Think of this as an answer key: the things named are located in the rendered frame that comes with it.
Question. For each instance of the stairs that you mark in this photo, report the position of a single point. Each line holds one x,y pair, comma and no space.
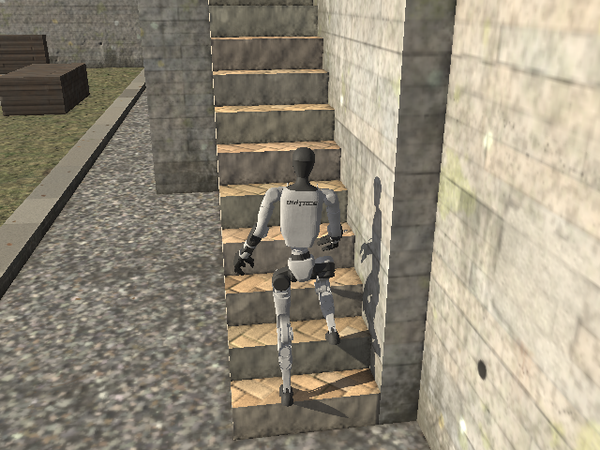
271,97

